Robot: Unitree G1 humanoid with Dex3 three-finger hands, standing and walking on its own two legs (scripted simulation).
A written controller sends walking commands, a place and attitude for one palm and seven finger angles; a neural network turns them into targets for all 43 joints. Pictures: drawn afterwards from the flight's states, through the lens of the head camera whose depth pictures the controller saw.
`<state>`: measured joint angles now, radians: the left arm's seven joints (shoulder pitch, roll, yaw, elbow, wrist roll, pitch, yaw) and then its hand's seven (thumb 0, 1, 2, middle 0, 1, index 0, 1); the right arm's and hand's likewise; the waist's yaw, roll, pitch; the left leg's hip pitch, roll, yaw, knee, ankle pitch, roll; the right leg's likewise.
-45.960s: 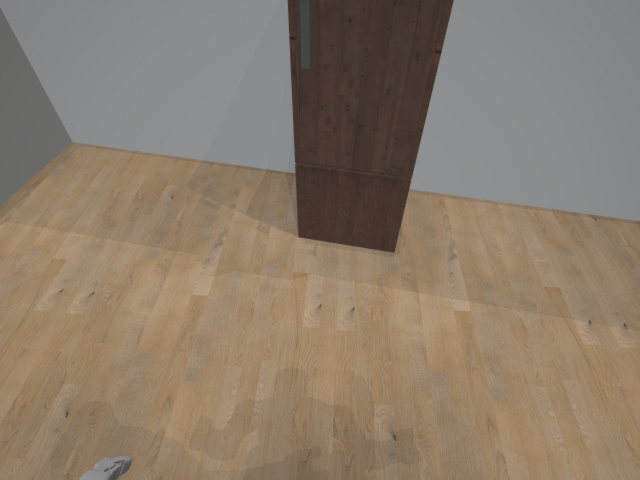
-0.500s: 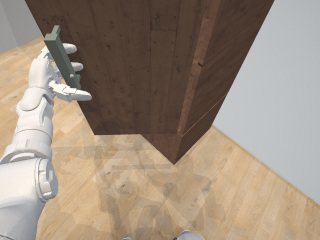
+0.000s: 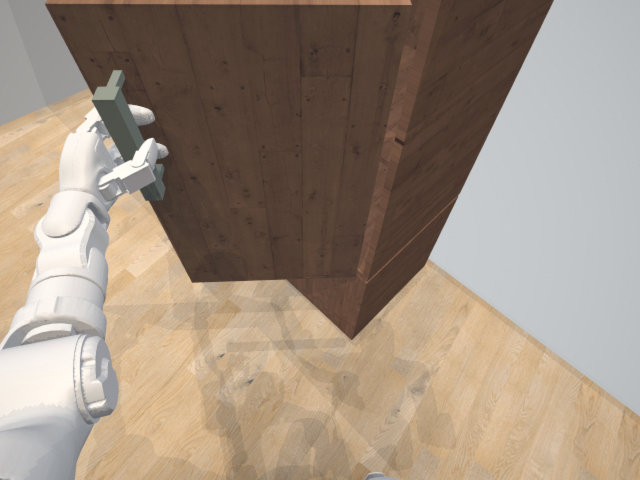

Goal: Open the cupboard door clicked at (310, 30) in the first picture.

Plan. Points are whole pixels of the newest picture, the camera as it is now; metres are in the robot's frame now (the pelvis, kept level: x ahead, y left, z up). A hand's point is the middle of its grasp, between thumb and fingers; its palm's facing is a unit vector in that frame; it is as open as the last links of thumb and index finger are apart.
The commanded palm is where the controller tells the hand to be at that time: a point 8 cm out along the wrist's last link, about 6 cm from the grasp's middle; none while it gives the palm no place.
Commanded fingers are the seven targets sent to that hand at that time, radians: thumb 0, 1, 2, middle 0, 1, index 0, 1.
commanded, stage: close the thumb around the handle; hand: left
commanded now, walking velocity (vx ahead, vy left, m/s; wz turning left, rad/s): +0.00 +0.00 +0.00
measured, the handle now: (137, 140) +0.52 +0.22 +0.12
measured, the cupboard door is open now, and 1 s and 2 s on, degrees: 48 86 90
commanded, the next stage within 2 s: pull the door open along its arc in 0.08 s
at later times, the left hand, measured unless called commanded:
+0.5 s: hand (143, 188) +0.43 +0.19 +0.12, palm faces -0.02 -1.00 +0.00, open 6.1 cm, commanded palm +0.38 +0.24 +0.12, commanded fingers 0.00 0.90 0.90 -0.40 -1.35 -0.40 -1.35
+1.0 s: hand (213, 305) +0.28 +0.10 +0.13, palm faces +0.32 -0.95 +0.06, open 6.6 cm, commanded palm +0.22 +0.17 +0.12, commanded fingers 0.00 0.90 0.90 -0.40 -1.35 -0.40 -1.35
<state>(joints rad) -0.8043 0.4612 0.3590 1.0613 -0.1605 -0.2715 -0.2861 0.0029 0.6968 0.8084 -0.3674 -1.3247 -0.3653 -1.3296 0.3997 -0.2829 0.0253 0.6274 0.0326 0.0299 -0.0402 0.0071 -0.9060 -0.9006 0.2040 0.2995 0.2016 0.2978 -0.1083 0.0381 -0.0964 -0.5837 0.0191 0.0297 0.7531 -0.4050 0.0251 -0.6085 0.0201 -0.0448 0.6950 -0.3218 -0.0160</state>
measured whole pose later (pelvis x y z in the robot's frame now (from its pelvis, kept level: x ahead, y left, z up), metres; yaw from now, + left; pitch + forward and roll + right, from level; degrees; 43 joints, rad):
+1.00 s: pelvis +0.01 -0.02 +0.02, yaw +1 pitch +1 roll +0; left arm 0.18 -0.02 -0.10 -0.21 -0.09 0.10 0.34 0.03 0.61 0.70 -0.33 -1.26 -0.34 -1.31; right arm 0.11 -0.17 0.05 0.52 0.00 0.08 -0.01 0.01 -0.91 -0.90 0.20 0.30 0.20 0.30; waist 0.02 0.05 -0.08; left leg -0.25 0.02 0.02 0.60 -0.36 0.00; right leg -0.30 0.02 -0.05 0.60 -0.32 -0.04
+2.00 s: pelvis -0.02 -0.01 +0.02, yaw +3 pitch -2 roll +0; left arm 0.02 -0.09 -0.27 -0.04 0.05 0.09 0.53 -0.01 -0.47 0.31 -0.29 -0.91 -0.29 -0.91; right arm 0.13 -0.17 0.04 0.59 -0.03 0.11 -0.02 0.01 -0.91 -0.90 0.20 0.30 0.20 0.30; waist 0.03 0.04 -0.02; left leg -0.25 -0.01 -0.01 0.61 -0.33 0.02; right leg -0.27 -0.01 -0.08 0.59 -0.29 -0.02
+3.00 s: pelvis +0.00 -0.03 +0.01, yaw +2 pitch +1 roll +0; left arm 0.46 0.17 -0.04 -0.35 -0.16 -0.05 -0.09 -0.02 -0.50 0.30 -0.20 -0.32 -0.20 -0.32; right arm 0.23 -0.23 0.04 0.49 0.03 -0.06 -0.05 0.01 -0.91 -0.90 0.20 0.30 0.20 0.30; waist 0.03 0.06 -0.05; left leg -0.29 0.02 0.00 0.65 -0.38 -0.01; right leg -0.32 0.02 -0.08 0.65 -0.34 -0.05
